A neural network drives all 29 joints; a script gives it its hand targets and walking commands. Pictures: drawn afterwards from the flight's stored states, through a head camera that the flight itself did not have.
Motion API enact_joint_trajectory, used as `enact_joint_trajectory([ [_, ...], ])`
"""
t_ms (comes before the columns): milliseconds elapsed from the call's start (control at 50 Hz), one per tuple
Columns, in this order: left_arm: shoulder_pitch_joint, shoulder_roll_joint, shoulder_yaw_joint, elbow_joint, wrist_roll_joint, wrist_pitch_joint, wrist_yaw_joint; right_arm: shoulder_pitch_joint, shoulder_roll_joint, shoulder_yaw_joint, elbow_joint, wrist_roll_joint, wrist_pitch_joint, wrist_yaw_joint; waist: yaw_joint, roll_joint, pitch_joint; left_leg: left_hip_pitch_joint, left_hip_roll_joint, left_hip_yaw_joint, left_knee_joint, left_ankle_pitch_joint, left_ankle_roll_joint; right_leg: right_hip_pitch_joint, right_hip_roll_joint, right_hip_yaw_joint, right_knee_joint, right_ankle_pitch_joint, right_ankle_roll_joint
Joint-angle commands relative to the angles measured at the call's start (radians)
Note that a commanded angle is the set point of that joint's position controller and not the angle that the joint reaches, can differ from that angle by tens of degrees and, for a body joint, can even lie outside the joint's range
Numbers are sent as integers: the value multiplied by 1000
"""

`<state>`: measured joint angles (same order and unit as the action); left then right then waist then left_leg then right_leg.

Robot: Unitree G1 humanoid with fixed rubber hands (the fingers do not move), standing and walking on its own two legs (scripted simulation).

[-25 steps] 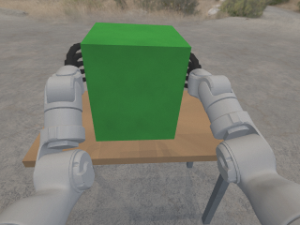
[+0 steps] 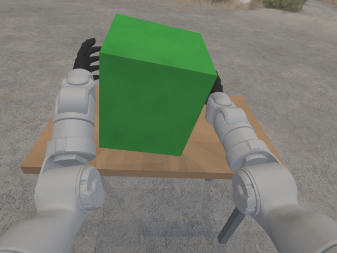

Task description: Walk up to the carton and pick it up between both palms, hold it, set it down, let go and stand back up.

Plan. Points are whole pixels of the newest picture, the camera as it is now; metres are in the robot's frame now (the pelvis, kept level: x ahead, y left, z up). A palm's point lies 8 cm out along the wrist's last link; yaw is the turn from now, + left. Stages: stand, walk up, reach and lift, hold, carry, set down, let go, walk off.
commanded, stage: set down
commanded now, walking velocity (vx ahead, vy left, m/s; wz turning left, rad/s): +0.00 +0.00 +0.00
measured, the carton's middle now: (150, 89) +0.43 +0.02 +0.21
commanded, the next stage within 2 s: none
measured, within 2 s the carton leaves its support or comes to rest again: neither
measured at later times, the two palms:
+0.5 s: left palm (86, 83) +0.41 +0.17 +0.24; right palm (209, 107) +0.39 -0.13 +0.19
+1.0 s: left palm (89, 88) +0.43 +0.17 +0.21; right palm (204, 112) +0.41 -0.12 +0.16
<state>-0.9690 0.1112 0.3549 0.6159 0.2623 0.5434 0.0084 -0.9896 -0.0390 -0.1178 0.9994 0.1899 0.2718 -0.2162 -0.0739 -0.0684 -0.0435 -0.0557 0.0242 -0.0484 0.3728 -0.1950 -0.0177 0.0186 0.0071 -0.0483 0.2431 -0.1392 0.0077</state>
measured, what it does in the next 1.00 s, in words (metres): stands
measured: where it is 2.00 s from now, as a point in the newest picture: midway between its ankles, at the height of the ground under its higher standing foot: outside the picture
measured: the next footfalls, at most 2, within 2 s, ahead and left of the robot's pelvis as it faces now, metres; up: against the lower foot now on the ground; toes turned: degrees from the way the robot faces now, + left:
none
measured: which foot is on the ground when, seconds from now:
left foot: down 0.00-1.00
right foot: down 0.00-1.00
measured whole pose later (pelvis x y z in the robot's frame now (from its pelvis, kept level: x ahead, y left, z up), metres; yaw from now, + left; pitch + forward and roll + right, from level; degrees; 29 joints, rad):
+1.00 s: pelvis +0.01 +0.00 +0.00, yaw -1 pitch -3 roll -1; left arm -1.00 0.10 0.38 0.87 0.24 0.34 0.02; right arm -0.92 0.02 -0.31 1.05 -0.03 0.15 -0.19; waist -0.02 -0.05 -0.03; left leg -0.10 0.02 -0.03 0.36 -0.19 -0.01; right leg -0.04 0.00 -0.03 0.24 -0.14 0.01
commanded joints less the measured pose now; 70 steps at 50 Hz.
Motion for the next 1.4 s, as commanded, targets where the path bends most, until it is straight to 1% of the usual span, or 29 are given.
enact_joint_trajectory([
  [0,-720,-731,-413,-114,-139,-56,-126,-1004,471,179,-423,52,-138,107,-29,189,-459,220,-59,40,13,426,-65,40,58,-36,-7,165,9],
  [60,-665,-720,-424,-123,-142,-63,-112,-971,502,228,-469,59,-152,111,-18,159,-499,234,-63,32,40,528,-60,51,64,-40,13,248,17],
  [100,-637,-725,-414,-128,-148,-63,-116,-978,518,252,-494,72,-153,110,7,140,-493,235,-62,35,57,581,-58,65,58,-31,16,310,20],
  [120,-636,-728,-414,-110,-135,-58,-121,-952,510,242,-474,61,-146,107,-6,156,-472,223,-71,38,47,545,-62,64,57,-33,15,295,20],
  [200,-602,-714,-385,-87,-131,-62,-125,-947,520,258,-522,46,-148,104,21,117,-495,186,-73,39,37,513,-41,98,50,-24,28,325,32],
  [280,-597,-705,-377,-77,-132,-77,-129,-951,535,243,-518,27,-152,108,25,80,-480,187,-72,42,30,492,-44,84,52,-25,24,316,36],
  [300,-600,-719,-387,-80,-139,-81,-128,-955,541,243,-516,25,-156,109,11,96,-490,194,-71,44,30,502,-46,76,53,-28,20,316,33],
  [320,-618,-716,-375,-77,-137,-86,-127,-955,543,237,-501,16,-154,114,29,92,-484,187,-70,43,27,487,-43,77,55,-29,18,294,33],
  [360,-625,-714,-374,-38,-136,-88,-128,-946,542,207,-485,-4,-152,117,9,79,-467,174,-73,41,15,422,-38,57,53,-36,12,245,29],
  [400,-610,-697,-346,23,-123,-92,-135,-951,539,180,-458,-25,-151,119,29,67,-434,135,-70,55,-9,352,-28,52,43,-30,3,186,32],
  [540,-671,-673,-307,88,-111,-131,-131,-950,512,68,-342,-87,-179,141,21,131,-420,116,-56,71,-28,294,-50,31,40,-41,-11,102,17],
  [560,-657,-656,-288,98,-101,-139,-132,-915,503,42,-313,-110,-180,142,15,122,-422,110,-54,68,-45,277,-47,35,44,-39,-11,93,17],
  [640,-706,-653,-301,96,-116,-175,-128,-936,517,34,-310,-128,-207,149,11,156,-474,131,-57,80,-23,337,-52,46,41,-40,2,147,11],
  [660,-712,-655,-298,97,-115,-184,-128,-935,531,33,-298,-131,-210,150,32,155,-486,126,-53,82,-21,356,-58,49,39,-34,1,152,14],
  [720,-688,-655,-282,147,-107,-191,-133,-932,511,17,-288,-143,-220,151,34,148,-469,110,-55,88,-23,384,-58,72,45,-44,5,180,15],
  [760,-675,-646,-269,156,-102,-201,-130,-925,520,17,-303,-155,-227,153,20,144,-489,139,-55,86,-13,394,-60,59,42,-44,7,186,20],
  [780,-675,-638,-275,162,-98,-204,-132,-918,508,10,-277,-156,-228,152,25,163,-481,129,-55,88,-10,393,-64,60,39,-44,6,194,17],
  [860,-655,-625,-230,203,-93,-217,-134,-891,510,3,-294,-181,-234,154,41,125,-484,92,-54,98,-17,398,-56,95,38,-35,16,216,22],
  [880,-668,-623,-239,182,-97,-226,-135,-921,522,4,-311,-188,-243,157,41,146,-510,112,-53,92,-9,423,-58,88,41,-43,18,231,21],
  [900,-663,-620,-254,185,-112,-228,-133,-907,515,14,-309,-185,-246,161,43,129,-512,134,-53,89,0,465,-63,81,47,-46,23,251,19],
  [1020,-637,-600,-215,210,-96,-250,-141,-891,542,29,-333,-204,-255,167,59,104,-507,95,-58,100,0,461,-51,120,37,-41,35,310,34],
  [1040,-666,-609,-231,203,-104,-257,-143,-891,538,16,-326,-201,-262,166,63,121,-521,100,-59,100,-1,465,-57,119,38,-39,35,305,31],
  [1060,-642,-615,-228,211,-106,-259,-140,-858,542,23,-335,-203,-261,167,46,111,-532,106,-57,99,6,485,-58,124,37,-35,43,347,31],
  [1080,-643,-601,-206,224,-92,-263,-140,-889,544,24,-332,-211,-263,168,65,112,-542,109,-55,98,11,492,-56,122,37,-37,45,336,34],
  [1120,-611,-609,-198,250,-82,-266,-149,-851,548,14,-335,-227,-263,168,64,93,-511,81,-58,107,0,463,-56,137,35,-34,41,344,35],
  [1160,-625,-601,-199,242,-81,-273,-150,-849,529,-15,-330,-246,-273,173,59,116,-507,83,-52,104,-12,434,-60,112,34,-44,27,283,32],
  [1200,-637,-615,-225,224,-97,-293,-134,-848,538,-16,-335,-256,-289,180,47,139,-568,133,-47,104,7,487,-68,85,39,-49,32,281,23],
  [1280,-630,-619,-220,224,-88,-308,-126,-837,559,3,-329,-269,-293,191,82,123,-558,150,-46,107,24,544,-76,64,47,-51,36,301,28],
  [1380,-629,-592,-195,241,-75,-324,-139,-821,577,-30,-316,-295,-299,198,81,136,-568,71,-53,119,16,503,-67,131,33,-39,53,355,33],
])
